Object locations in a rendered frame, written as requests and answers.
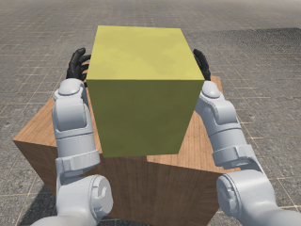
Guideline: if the carton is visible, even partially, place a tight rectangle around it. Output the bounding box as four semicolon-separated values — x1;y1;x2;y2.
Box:
86;25;205;158

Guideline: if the right robot upper arm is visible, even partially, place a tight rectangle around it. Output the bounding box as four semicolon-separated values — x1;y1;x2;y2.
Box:
216;169;301;226

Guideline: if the left robot upper arm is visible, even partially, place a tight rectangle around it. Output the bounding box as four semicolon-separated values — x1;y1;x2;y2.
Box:
30;174;114;226

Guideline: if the right robot hand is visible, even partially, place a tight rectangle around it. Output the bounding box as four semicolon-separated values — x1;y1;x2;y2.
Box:
193;49;211;81

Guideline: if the left robot hand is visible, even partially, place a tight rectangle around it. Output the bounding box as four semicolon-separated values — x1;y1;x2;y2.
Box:
66;47;91;88

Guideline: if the robot right forearm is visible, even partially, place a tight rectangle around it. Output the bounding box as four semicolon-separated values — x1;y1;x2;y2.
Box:
194;80;277;202

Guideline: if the robot left forearm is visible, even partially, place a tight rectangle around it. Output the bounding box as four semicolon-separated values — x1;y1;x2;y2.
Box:
52;78;101;212

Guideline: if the pedestal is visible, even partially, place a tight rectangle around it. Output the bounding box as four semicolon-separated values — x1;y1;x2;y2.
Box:
12;62;241;226

